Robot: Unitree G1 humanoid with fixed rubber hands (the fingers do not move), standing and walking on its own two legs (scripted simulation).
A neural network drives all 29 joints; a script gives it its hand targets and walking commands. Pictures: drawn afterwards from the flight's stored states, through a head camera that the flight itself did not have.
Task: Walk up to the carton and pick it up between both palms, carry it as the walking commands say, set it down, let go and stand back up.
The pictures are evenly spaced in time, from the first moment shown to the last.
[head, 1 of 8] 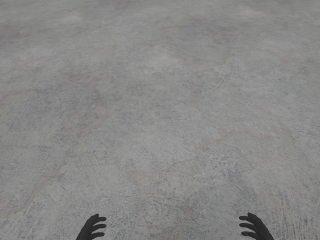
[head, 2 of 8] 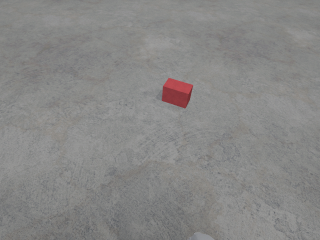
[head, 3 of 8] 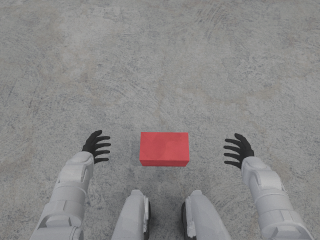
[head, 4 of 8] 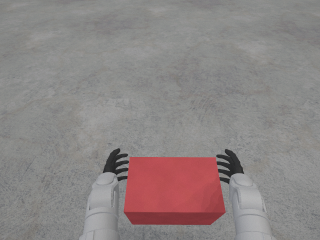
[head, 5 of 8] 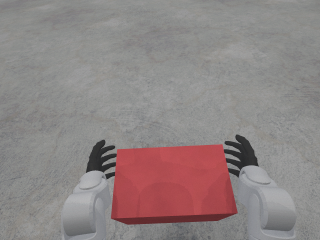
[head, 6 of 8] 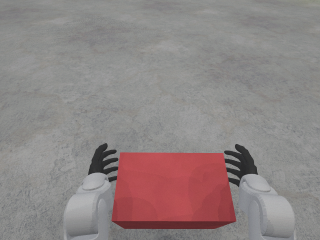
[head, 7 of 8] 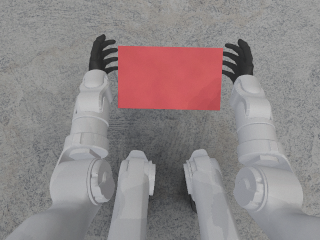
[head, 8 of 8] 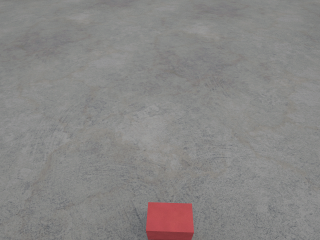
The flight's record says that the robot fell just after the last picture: no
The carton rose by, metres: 0.71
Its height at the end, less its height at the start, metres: +0.00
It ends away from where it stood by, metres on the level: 1.96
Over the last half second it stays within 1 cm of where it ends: yes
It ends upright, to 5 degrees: yes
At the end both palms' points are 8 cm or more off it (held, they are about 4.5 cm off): yes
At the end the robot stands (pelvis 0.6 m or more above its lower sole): yes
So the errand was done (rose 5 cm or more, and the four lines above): yes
